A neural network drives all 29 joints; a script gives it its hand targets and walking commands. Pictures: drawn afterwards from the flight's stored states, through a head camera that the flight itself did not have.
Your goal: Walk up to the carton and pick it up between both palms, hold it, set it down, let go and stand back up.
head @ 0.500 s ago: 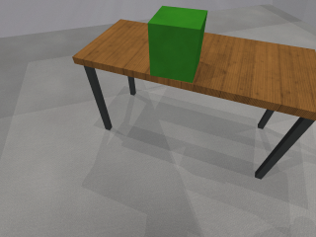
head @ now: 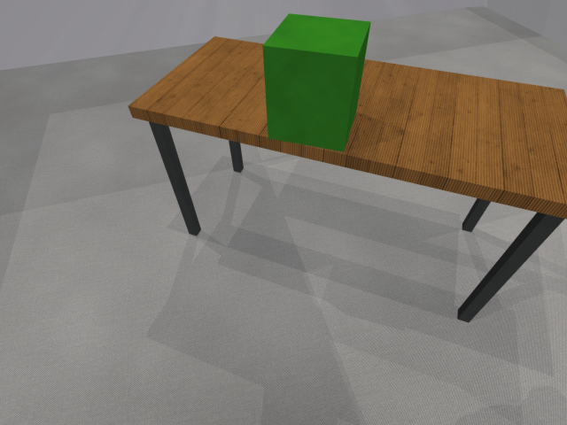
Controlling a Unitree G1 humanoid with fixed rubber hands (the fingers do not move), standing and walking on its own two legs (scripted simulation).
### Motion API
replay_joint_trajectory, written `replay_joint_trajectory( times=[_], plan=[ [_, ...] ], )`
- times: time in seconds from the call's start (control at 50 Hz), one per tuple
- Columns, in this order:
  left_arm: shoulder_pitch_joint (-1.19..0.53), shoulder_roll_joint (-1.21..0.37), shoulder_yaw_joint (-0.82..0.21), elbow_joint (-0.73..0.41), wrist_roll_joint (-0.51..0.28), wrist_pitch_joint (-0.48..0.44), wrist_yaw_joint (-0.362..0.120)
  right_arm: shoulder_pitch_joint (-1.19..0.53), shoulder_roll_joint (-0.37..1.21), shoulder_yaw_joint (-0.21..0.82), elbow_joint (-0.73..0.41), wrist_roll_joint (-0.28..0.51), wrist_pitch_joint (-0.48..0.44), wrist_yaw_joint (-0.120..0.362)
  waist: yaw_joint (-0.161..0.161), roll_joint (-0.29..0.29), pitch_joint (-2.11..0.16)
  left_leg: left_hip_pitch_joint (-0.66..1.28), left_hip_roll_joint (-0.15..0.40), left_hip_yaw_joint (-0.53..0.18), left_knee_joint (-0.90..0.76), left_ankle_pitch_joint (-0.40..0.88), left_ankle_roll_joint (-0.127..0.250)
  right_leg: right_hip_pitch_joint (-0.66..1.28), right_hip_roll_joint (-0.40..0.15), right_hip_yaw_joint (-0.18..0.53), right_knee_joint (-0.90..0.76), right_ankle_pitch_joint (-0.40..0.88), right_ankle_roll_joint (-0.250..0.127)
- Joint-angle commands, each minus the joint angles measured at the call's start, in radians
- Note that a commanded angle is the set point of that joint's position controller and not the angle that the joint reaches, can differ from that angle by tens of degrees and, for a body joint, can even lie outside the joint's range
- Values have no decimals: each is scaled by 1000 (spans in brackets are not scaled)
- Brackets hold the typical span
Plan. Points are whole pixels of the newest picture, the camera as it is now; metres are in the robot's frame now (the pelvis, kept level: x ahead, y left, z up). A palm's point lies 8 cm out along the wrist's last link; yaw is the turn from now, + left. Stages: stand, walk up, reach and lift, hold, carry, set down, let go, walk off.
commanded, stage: stand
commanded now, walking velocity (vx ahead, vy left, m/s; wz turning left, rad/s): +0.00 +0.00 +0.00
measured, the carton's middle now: (316, 83) +0.90 -0.05 +0.02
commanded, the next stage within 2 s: walk up in 1.34 s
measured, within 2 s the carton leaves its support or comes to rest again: neither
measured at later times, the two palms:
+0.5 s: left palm out of the picture -0.02 +0.20 -0.14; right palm out of the picture -0.02 -0.21 -0.15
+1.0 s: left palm out of the picture -0.04 +0.20 -0.14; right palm out of the picture -0.04 -0.21 -0.15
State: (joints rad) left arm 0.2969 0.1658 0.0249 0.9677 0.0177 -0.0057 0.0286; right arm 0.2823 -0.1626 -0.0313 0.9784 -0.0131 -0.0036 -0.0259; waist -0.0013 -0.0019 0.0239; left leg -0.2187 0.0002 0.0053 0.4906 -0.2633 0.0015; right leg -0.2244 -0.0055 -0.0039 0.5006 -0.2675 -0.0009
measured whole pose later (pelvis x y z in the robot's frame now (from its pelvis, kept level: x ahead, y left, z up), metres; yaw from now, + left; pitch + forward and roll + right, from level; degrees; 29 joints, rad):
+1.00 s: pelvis -0.01 -0.01 +0.00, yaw +0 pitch -1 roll +0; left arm 0.32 0.11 0.00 1.14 0.01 -0.01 0.04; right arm 0.31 -0.11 0.00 1.18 -0.01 0.00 -0.04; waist 0.00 0.00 0.03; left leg -0.19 0.01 0.00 0.43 -0.22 -0.01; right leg -0.19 0.01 -0.01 0.44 -0.22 -0.01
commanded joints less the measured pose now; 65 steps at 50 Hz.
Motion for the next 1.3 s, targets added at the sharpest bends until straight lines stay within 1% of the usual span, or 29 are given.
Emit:
replay_joint_trajectory(
  times=[0.0, 0.04, 0.08, 0.1, 0.16, 0.22, 0.28, 0.3, 0.34, 0.44, 0.5, 0.54, 0.56, 0.58, 0.6, 0.62, 0.82, 0.98, 1.08, 1.1, 1.12, 1.16, 1.2, 1.24, 1.28],
  plan=[
    [52, 83, 17, -1, 1, -12, 4, 46, -82, -18, 1, 1, -10, -6, 1, -11, 14, 7, 69, -63, -91, 134, 35, -6, -66, 57, -102, 118, -23],
    [53, 78, 16, 16, 0, -12, 7, 49, -71, -15, 20, 0, -11, -7, -1, 2, 20, 11, 71, -61, -98, 136, 34, -2, -68, 60, -108, 122, -22],
    [54, 70, 12, 33, -1, -11, 7, 55, -72, -15, 39, 1, -10, -6, -3, -1, 21, 7, 70, -62, -104, 133, 33, 7, -66, 56, -112, 118, -22],
    [54, 62, 10, 40, -1, -11, 8, 49, -72, -14, 47, -1, -10, -6, 0, 6, 25, 8, 73, -62, -106, 136, 33, 11, -70, 56, -112, 126, -22],
    [60, 62, 8, 65, -1, -12, 9, 58, -59, -10, 74, 1, -8, -8, -2, -9, 26, 20, 71, -58, -107, 143, 29, 9, -70, 55, -122, 125, -20],
    [69, 57, 6, 85, -2, -11, 10, 62, -54, -7, 101, 1, -7, -10, 0, 11, 36, 18, 73, -60, -117, 129, 27, 9, -69, 57, -125, 116, -21],
    [73, 50, 3, 102, -2, -10, 11, 61, -47, -4, 120, 1, -6, -11, 1, 6, 48, 15, 71, -58, -122, 128, 24, 5, -71, 59, -133, 107, -22],
    [77, 43, 1, 111, -2, -9, 11, 68, -44, -2, 126, 1, -6, -12, 0, -5, 46, 19, 72, -57, -122, 124, 24, 6, -69, 56, -135, 99, -20],
    [81, 34, -2, 122, -4, -10, 12, 68, -41, -1, 138, 1, -7, -11, 0, 4, 49, 17, 75, -59, -122, 124, 25, 8, -70, 56, -138, 104, -20],
    [84, 25, -5, 142, -4, -10, 13, 79, -36, 3, 164, 1, -6, -13, -2, 1, 49, 14, 74, -58, -127, 124, 22, 13, -71, 56, -141, 105, -20],
    [86, 23, -6, 149, -3, -9, 14, 82, -24, 8, 175, 1, -3, -14, 0, 3, 63, 10, 71, -54, -128, 110, 17, 0, -70, 58, -147, 81, -18],
    [92, 19, -8, 156, -4, -7, 14, 84, -30, 7, 178, 1, -2, -14, -2, -6, 60, 13, 71, -53, -126, 109, 17, -5, -69, 58, -153, 69, -18],
    [89, 23, -8, 157, -3, -7, 15, 84, -22, 10, 181, 1, -2, -14, -4, 2, 65, 11, 73, -53, -128, 108, 17, -4, -70, 59, -154, 71, -19],
    [86, 24, -8, 157, -4, -7, 14, 84, -15, 12, 183, 1, -2, -14, -3, -8, 62, 6, 73, -55, -131, 106, 16, -2, -71, 58, -155, 66, -20],
    [89, 18, -8, 158, -4, -8, 13, 82, -19, 13, 185, 1, -3, -14, 0, 3, 56, 10, 72, -54, -131, 102, 17, 3, -70, 60, -156, 68, -20],
    [92, 19, -10, 161, -3, -8, 14, 87, -18, 13, 186, 2, -2, -15, -3, -3, 59, 9, 71, -53, -130, 103, 16, 0, -71, 61, -159, 64, -20],
    [102, 13, -13, 170, -4, -5, 14, 99, -11, 19, 200, 1, -1, -16, -2, 0, 66, 2, 70, -51, -131, 88, 12, -15, -72, 67, -171, 29, -20],
    [107, 16, -15, 169, -4, -6, 13, 104, -12, 21, 203, -1, -4, -14, 0, -5, 57, -8, 72, -55, -136, 86, 14, 1, -71, 63, -167, 46, -20],
    [106, 16, -15, 169, -6, -6, 10, 111, -9, 24, 204, 0, -4, -14, -1, 7, 73, -20, 71, -56, -137, 85, 12, -7, -68, 59, -166, 48, -18],
    [108, 12, -17, 171, -5, -7, 11, 110, -14, 21, 203, 0, -4, -15, -2, -7, 67, -13, 71, -54, -136, 83, 12, -9, -70, 61, -169, 39, -18],
    [103, 8, -19, 171, -5, -6, 12, 112, -10, 23, 203, 1, -4, -14, -4, -6, 68, -13, 72, -55, -136, 86, 12, -9, -71, 60, -167, 43, -18],
    [110, 15, -18, 170, -6, -7, 12, 117, -12, 23, 204, 1, -4, -15, -3, -2, 63, -9, 71, -53, -136, 85, 11, -11, -72, 63, -170, 36, -19],
    [106, 12, -18, 168, -6, -8, 12, 111, -13, 24, 205, 0, -7, -14, -2, 14, 58, -18, 74, -58, -139, 88, 13, 5, -71, 58, -161, 64, -18],
    [118, 3, -21, 174, -6, -8, 12, 112, -15, 23, 204, 0, -7, -14, 2, 4, 62, -18, 75, -59, -139, 88, 15, 1, -71, 57, -159, 68, -19],
    [113, 8, -20, 172, -6, -10, 12, 117, -16, 22, 205, 1, -9, -13, -2, 0, 57, -9, 74, -58, -138, 96, 13, -1, -72, 57, -157, 70, -18]
  ],
)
